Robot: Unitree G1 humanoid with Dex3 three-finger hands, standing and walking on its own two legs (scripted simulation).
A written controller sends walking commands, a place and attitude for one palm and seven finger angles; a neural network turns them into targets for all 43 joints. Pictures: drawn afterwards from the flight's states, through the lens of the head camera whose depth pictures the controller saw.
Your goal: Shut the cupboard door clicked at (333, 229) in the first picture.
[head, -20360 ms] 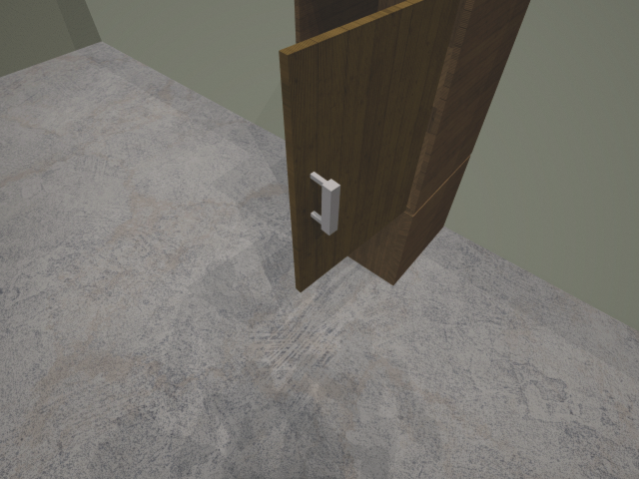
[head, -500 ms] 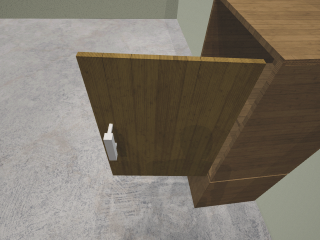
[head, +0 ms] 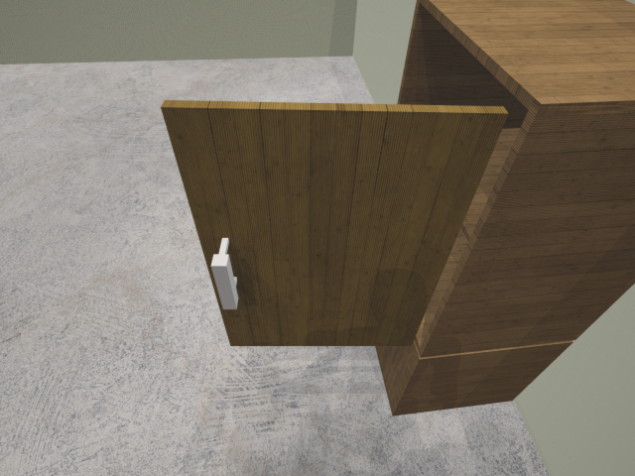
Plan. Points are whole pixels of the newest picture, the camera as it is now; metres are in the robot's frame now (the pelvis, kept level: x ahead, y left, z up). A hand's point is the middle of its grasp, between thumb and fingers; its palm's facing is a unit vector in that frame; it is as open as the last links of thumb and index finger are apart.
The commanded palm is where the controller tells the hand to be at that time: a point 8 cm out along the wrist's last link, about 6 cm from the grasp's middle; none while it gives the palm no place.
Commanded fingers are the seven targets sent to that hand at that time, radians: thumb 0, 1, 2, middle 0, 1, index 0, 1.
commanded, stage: look again from close up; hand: left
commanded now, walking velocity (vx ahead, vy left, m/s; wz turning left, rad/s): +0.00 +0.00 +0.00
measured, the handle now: (227, 273) +0.43 +0.18 -0.04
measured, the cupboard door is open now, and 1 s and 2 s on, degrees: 83 83 83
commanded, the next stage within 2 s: raise the hand and make a fist in 0.18 s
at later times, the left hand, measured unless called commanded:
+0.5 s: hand (152, 436) +0.17 +0.21 -0.02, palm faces +0.24 -0.97 -0.05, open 7.1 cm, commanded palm +0.08 +0.26 -0.07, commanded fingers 0.00 0.90 0.90 -0.40 -0.52 -0.40 -0.52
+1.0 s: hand (182, 447) +0.17 +0.18 -0.06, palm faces +0.06 -1.00 -0.02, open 4.7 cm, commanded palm +0.13 +0.24 -0.05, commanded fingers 0.00 0.90 0.90 -0.86 -1.02 -0.86 -1.02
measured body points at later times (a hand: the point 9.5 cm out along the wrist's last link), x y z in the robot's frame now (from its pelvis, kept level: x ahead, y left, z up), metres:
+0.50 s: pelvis -0.03 -0.01 -0.04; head -0.03 +0.00 +0.41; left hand +0.15 +0.26 -0.02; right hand +0.10 -0.26 -0.12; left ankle +0.02 +0.08 -0.74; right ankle +0.01 -0.12 -0.74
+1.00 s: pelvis -0.02 -0.03 -0.11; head +0.05 -0.02 +0.33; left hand +0.16 +0.24 -0.06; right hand +0.20 -0.23 -0.18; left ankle +0.02 +0.08 -0.74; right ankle +0.01 -0.13 -0.74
